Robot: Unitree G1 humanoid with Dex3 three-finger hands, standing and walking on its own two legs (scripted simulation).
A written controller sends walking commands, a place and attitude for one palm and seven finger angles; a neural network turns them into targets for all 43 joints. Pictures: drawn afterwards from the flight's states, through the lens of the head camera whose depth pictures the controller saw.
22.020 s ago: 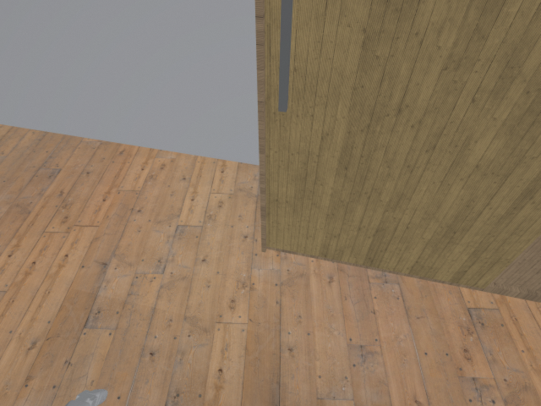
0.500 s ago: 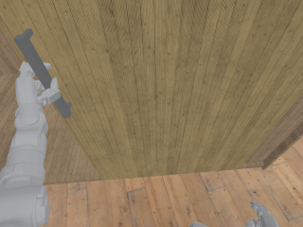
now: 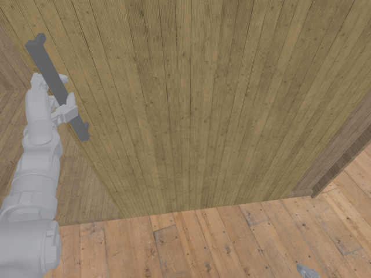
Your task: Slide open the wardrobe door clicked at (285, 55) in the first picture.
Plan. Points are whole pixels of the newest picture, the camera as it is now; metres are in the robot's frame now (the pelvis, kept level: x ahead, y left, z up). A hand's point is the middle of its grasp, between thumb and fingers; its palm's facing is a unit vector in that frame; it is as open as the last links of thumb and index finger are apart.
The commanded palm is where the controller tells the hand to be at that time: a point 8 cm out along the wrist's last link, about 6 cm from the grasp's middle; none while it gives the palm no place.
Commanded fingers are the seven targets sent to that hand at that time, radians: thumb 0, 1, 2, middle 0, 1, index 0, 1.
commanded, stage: stop walking and hold the door there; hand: left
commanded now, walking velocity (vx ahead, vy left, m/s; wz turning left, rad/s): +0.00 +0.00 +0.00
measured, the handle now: (66, 94) +0.48 +0.30 +0.14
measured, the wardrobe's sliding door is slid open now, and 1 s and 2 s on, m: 0.69 0.69 0.69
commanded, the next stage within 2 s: loosen the grip on the handle in 0.28 s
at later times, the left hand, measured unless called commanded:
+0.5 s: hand (66, 101) +0.44 +0.28 +0.15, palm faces +0.39 -0.90 -0.22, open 6.7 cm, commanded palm +0.38 +0.31 +0.15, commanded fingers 0.00 0.05 0.49 -0.45 -1.40 -0.45 -1.40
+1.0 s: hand (71, 108) +0.44 +0.28 +0.13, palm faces +0.42 -0.87 -0.25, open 13.6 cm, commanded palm +0.39 +0.31 +0.14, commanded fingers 0.00 -0.55 0.20 -0.25 -1.15 -0.25 -1.15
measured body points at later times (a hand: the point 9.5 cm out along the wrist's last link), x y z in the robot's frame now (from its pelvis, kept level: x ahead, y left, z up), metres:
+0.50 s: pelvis +0.00 -0.01 +0.00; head +0.01 +0.00 +0.45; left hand +0.41 +0.33 +0.17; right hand +0.09 -0.26 -0.11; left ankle +0.07 +0.07 -0.73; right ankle -0.04 -0.10 -0.73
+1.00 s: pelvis +0.00 -0.01 -0.01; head +0.03 +0.00 +0.44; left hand +0.41 +0.32 +0.15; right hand +0.04 -0.28 -0.12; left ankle +0.06 +0.07 -0.73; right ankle -0.04 -0.10 -0.73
